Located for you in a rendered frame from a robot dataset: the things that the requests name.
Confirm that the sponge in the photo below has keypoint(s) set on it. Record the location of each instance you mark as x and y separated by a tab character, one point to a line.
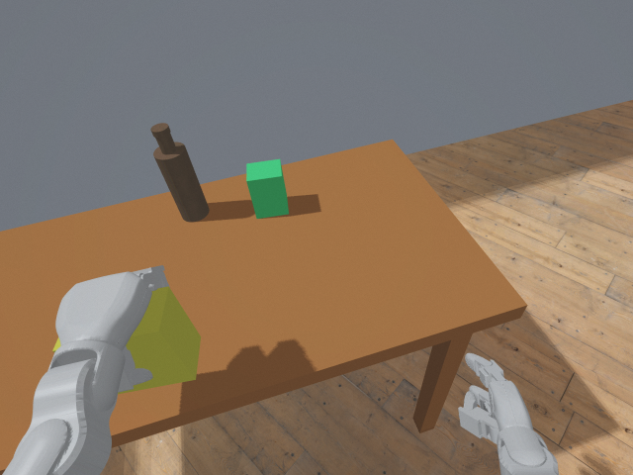
165	342

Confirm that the robot right forearm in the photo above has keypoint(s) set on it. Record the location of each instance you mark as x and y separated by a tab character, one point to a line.
522	451

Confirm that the table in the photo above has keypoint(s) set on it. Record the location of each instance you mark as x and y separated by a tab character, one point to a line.
369	265

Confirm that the left robot hand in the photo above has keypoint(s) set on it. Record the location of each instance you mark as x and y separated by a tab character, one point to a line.
109	309

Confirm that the right robot hand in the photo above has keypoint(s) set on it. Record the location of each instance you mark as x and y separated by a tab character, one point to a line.
502	407

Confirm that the robot left forearm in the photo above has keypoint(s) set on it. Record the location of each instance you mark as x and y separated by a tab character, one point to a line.
69	432

